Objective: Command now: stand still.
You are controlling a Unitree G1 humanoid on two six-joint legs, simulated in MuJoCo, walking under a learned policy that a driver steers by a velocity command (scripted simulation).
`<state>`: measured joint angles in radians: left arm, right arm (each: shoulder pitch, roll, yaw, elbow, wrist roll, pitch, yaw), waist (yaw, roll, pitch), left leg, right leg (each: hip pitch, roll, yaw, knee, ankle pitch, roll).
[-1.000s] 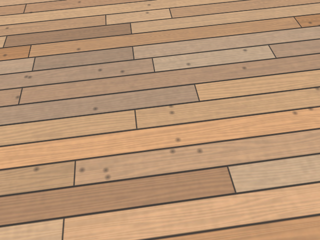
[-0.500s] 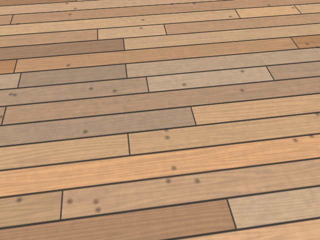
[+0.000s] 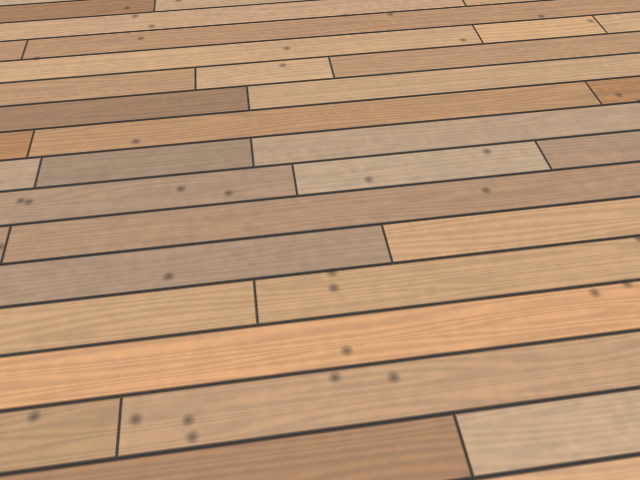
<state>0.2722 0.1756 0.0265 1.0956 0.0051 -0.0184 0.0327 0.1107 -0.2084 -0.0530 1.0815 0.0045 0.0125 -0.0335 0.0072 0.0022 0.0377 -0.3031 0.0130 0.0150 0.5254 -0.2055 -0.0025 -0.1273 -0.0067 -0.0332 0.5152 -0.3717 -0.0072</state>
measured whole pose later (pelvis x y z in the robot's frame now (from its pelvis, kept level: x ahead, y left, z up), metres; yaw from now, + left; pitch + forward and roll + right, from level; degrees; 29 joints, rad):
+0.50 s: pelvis +0.00 +0.00 +0.00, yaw +0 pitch -1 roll +0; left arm 0.32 0.16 0.02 1.10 0.01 -0.02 0.04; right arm 0.15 -0.20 -0.05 1.14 0.00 0.01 -0.04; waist 0.00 0.01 0.04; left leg -0.29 0.02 0.00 0.50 -0.19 -0.01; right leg -0.11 0.00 -0.04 0.48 -0.35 -0.01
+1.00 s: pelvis +0.02 +0.00 +0.00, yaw +0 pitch +0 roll +0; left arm 0.42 0.18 0.04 1.09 -0.02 -0.04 0.04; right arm 0.22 -0.20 -0.05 1.13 0.02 -0.02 -0.02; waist 0.02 -0.02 -0.01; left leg -0.37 0.01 0.05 0.77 -0.41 0.05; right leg -0.09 -0.01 -0.04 0.49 -0.41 -0.03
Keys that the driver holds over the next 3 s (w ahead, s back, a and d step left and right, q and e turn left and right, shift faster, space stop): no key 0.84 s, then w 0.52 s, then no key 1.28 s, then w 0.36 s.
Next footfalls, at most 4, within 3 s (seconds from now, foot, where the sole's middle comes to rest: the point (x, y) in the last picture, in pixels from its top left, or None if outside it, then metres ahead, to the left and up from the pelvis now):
1.58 right None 0.47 -0.08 -0.77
1.92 left None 0.42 0.15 -0.77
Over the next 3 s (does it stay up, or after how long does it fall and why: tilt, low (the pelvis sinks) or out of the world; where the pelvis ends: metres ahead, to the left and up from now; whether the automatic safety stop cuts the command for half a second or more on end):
stays up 0.49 0.00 -0.01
